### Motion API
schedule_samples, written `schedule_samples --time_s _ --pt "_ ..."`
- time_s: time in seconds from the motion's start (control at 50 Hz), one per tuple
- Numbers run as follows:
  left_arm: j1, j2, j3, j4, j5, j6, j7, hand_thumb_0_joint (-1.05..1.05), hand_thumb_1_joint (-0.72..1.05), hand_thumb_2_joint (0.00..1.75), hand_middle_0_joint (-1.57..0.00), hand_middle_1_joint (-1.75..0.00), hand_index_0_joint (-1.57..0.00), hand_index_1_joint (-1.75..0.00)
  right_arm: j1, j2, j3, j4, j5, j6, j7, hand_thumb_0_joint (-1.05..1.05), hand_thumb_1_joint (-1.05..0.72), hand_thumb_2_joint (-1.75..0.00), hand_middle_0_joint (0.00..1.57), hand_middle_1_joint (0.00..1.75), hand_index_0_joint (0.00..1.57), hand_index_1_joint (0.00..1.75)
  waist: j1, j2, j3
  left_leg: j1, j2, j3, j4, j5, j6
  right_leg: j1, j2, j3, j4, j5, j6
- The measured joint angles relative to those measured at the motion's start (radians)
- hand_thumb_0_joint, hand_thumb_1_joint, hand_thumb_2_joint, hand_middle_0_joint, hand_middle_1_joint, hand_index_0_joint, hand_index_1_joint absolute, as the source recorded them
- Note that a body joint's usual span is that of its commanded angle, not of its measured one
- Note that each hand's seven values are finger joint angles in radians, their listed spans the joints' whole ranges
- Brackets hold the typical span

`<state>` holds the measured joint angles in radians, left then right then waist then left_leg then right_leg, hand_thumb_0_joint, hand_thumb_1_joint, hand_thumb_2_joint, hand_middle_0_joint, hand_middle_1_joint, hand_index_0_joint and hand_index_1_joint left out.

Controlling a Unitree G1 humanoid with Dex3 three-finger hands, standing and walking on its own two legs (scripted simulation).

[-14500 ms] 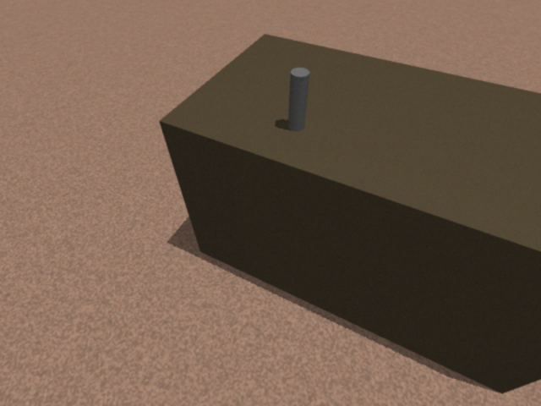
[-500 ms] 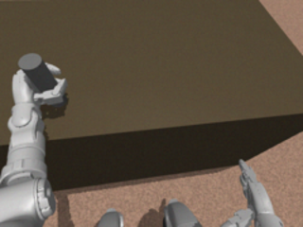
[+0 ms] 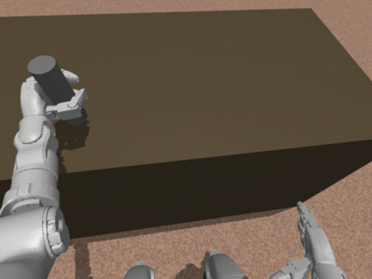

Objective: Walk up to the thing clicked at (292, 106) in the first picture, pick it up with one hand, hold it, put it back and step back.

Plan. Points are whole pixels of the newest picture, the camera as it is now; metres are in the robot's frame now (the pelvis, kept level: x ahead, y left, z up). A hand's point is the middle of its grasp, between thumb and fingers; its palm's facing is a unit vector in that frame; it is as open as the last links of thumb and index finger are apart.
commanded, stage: settle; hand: left
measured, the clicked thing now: (62, 94) +0.48 +0.22 +0.11
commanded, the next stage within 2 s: lift in 0.30 s
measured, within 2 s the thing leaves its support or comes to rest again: neither
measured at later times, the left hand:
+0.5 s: hand (68, 83) +0.49 +0.20 +0.13, palm faces +0.14 -0.99 -0.02, open 5.8 cm
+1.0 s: hand (55, 72) +0.44 +0.19 +0.20, palm faces +0.17 -0.99 -0.04, open 5.8 cm
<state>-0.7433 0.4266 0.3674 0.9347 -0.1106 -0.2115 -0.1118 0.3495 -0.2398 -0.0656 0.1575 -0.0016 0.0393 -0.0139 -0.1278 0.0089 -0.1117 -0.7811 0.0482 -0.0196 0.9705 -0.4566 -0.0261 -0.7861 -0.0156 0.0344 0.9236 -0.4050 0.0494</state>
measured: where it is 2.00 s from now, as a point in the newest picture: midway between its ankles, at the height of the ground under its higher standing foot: outside the picture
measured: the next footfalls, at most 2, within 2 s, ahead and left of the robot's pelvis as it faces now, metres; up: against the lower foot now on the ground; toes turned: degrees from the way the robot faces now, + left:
none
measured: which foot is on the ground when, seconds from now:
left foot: down 0.00-1.00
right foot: down 0.00-1.00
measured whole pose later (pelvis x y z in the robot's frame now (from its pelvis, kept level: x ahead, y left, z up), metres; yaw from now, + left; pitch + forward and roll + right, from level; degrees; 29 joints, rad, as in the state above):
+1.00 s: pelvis +0.02 +0.00 +0.03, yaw +1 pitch +8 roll -1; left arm -0.58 0.31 0.27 0.54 -0.14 0.05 -0.03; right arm 0.35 -0.24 -0.11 0.31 0.05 -0.02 -0.04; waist -0.04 0.05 -0.13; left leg -0.51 0.04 -0.01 0.80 -0.42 -0.03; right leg -0.53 -0.02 0.03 0.78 -0.38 0.05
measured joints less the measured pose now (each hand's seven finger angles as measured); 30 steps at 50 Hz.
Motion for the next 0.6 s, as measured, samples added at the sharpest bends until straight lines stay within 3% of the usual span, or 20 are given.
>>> schedule_samples --time_s 0.46,0.6 --pt "-0.042 0.003 -0.021 0.011 0.002 0.044 0.018 -0.04 0.06 1.14 -0.91 -1.11 -1.02 -1.11 -0.037 0.004 -0.009 0.096 0.009 -0.020 -0.004 -0.01 0.54 -0.05 0.06 0.06 0.05 0.05 0.008 0.006 -0.009 0.056 0.001 0.002 -0.055 0.012 0.002 0.059 -0.001 -0.001 -0.060 0.015 0.001" --pt "-0.013 -0.020 -0.028 -0.024 -0.008 0.062 0.017 -0.04 0.07 1.12 -0.90 -1.12 -1.01 -1.12 -0.022 0.002 -0.011 0.069 0.018 -0.025 -0.004 -0.01 0.54 -0.05 0.06 0.06 0.05 0.05 0.014 0.010 -0.010 0.087 0.001 0.006 -0.075 0.014 0.001 0.087 -0.001 0.002 -0.077 0.015 0.001"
